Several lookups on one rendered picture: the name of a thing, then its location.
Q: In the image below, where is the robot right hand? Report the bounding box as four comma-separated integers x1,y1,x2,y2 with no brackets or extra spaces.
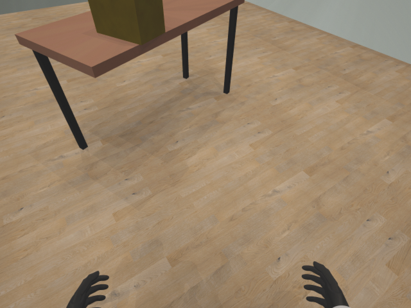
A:
302,261,349,308

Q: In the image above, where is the table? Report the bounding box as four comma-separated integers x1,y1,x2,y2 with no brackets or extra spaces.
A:
15,0,245,150

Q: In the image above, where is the robot left hand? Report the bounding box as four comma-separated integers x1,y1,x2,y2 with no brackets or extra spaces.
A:
66,271,109,308

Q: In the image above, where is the carton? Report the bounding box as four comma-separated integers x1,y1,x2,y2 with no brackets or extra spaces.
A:
88,0,165,45

